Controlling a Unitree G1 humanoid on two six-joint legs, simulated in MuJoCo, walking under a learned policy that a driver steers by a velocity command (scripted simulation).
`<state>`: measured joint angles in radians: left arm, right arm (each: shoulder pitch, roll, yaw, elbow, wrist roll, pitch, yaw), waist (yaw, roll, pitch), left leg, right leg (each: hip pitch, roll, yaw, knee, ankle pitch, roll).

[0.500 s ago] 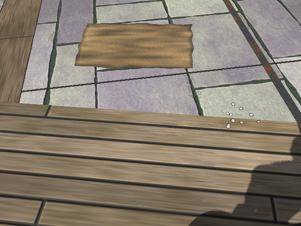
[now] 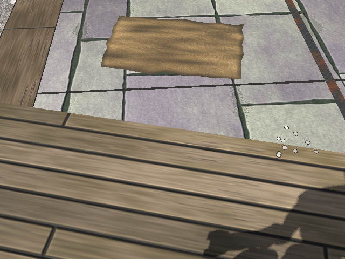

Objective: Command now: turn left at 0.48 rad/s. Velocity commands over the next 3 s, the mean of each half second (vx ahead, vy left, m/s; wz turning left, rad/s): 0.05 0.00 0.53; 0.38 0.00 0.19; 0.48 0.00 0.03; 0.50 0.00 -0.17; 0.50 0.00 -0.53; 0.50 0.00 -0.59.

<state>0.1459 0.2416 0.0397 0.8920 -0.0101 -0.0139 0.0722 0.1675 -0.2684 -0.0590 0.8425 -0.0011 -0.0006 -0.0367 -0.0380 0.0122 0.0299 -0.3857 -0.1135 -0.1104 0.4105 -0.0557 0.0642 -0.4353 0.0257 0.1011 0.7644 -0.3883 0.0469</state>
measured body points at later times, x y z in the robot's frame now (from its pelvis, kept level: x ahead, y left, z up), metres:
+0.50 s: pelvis +0.01 -0.02 +0.01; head +0.03 -0.02 +0.46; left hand +0.00 +0.28 -0.10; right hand +0.24 -0.21 -0.10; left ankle -0.03 +0.12 -0.69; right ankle +0.03 -0.13 -0.74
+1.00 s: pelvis +0.16 +0.09 +0.00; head +0.19 +0.12 +0.44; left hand +0.28 +0.38 -0.10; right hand +0.25 -0.17 -0.12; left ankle -0.04 +0.11 -0.74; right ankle +0.39 +0.04 -0.70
